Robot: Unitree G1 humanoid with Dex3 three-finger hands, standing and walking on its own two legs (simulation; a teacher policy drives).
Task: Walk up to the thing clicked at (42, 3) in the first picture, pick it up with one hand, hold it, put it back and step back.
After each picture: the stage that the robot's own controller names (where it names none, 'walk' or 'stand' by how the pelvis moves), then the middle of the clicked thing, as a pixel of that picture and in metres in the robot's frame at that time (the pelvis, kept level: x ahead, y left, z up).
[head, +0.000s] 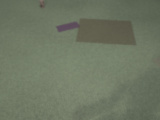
stand; (42, 4) +2.31 +0.63 -0.72
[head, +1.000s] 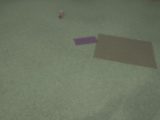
walk; (61, 14) +2.22 +0.28 -0.69
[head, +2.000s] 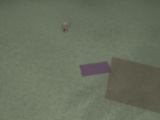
walk; (65, 27) +1.59 +0.17 -0.71
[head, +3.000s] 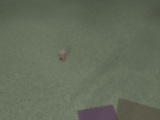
walk; (62, 55) +1.11 +0.19 -0.71
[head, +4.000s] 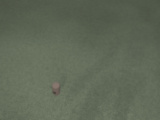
walk; (56, 89) +0.76 +0.18 -0.71
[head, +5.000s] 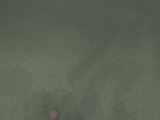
stand; (53, 117) +0.49 +0.17 -0.71
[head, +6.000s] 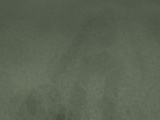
stand; out of the picture +0.40 +0.18 -0.70
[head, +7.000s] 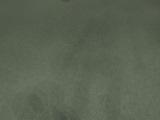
stand; out of the picture +0.36 +0.18 -0.71
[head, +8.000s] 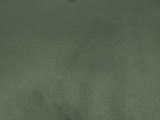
stand; out of the picture +0.35 +0.16 -0.72
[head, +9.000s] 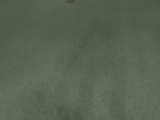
stand; out of the picture +0.34 +0.17 -0.73
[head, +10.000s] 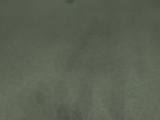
stand; out of the picture +0.33 +0.17 -0.73
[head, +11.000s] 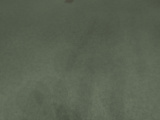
go down; out of the picture +0.33 +0.17 -0.73
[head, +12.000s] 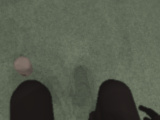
go down; (24, 67) +0.41 +0.22 -0.32
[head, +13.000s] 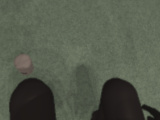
approach; (24, 65) +0.41 +0.23 -0.29
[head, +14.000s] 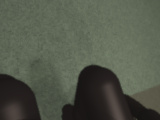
close in; out of the picture +0.38 +0.27 -0.21
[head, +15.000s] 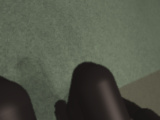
close; out of the picture +0.38 +0.28 -0.21
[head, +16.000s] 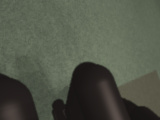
close; out of the picture +0.37 +0.28 -0.22
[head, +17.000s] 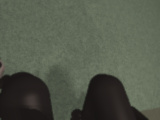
lift; out of the picture +0.33 +0.27 -0.15
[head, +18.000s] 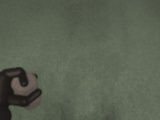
lift; (28, 91) +0.31 +0.18 +0.02
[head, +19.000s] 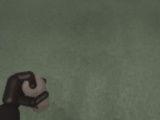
hold; (37, 95) +0.32 +0.17 +0.01
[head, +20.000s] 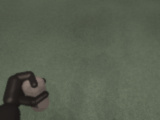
hold; (37, 94) +0.32 +0.17 +0.01
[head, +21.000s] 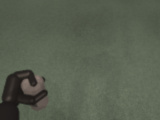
crouch; (36, 93) +0.32 +0.18 +0.01
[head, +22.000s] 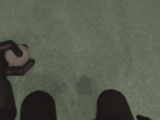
crouch; (21, 61) +0.41 +0.21 -0.10
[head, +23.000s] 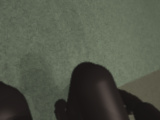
lower; out of the picture +0.40 +0.30 -0.22
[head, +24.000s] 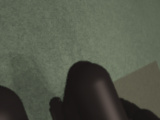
lower; out of the picture +0.41 +0.30 -0.22
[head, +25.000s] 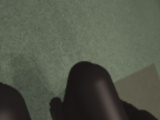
lower; out of the picture +0.41 +0.30 -0.22
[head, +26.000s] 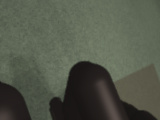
lower; out of the picture +0.40 +0.30 -0.22
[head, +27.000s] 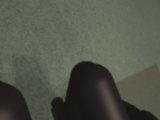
loosen; out of the picture +0.40 +0.29 -0.22
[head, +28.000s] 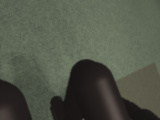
withdraw; out of the picture +0.39 +0.28 -0.22
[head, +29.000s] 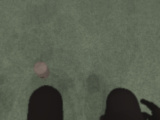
walk; (42, 70) +0.43 +0.22 -0.38
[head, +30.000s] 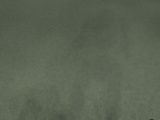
stand; out of the picture +0.36 +0.17 -0.66
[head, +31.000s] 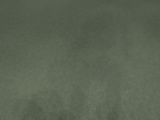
stand; out of the picture +0.37 +0.18 -0.67
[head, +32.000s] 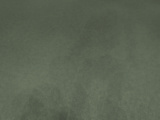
stand; out of the picture +0.38 +0.18 -0.68
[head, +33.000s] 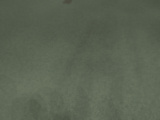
stand; out of the picture +0.38 +0.17 -0.72
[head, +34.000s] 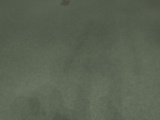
stand; out of the picture +0.36 +0.18 -0.73
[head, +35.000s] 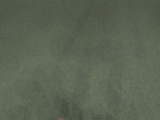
walk; out of the picture +0.38 +0.18 -0.72
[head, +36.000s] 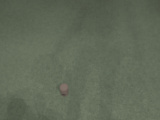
walk; (64, 90) +0.60 +0.13 -0.70
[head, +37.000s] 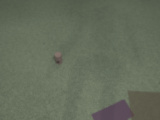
walk; (58, 58) +0.94 +0.23 -0.70
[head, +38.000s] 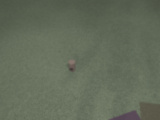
stand; (72, 65) +0.99 +0.14 -0.70
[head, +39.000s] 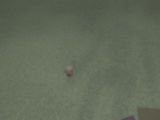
stand; (69, 71) +0.97 +0.15 -0.72
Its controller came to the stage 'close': yes
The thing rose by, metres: 0.71
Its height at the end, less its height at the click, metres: +0.00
